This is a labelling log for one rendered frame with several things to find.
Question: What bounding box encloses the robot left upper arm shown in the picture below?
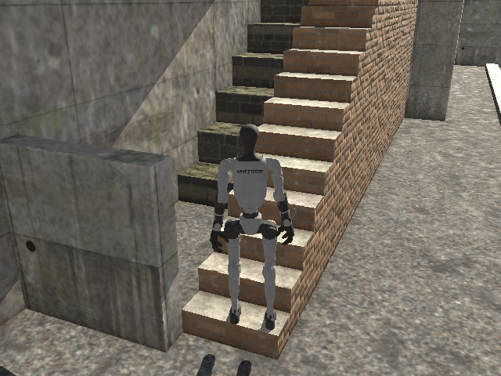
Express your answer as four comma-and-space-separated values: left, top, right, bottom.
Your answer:
217, 158, 233, 203

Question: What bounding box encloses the robot right forearm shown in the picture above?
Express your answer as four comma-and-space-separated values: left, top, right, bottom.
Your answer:
277, 190, 292, 226

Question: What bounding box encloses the robot left hand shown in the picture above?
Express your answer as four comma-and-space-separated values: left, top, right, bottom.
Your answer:
210, 230, 229, 253

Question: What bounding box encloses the robot right hand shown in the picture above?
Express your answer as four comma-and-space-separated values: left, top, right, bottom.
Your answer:
276, 224, 294, 245

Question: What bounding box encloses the robot left forearm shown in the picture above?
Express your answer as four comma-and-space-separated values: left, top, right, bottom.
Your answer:
212, 192, 225, 231

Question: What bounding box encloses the robot head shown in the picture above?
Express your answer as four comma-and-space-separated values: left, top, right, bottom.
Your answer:
236, 124, 263, 161

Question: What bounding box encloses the robot right shin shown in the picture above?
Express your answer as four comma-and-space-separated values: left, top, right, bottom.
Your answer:
265, 266, 276, 319

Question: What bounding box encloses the robot right upper arm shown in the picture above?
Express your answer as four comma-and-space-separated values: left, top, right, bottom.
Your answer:
266, 157, 285, 202

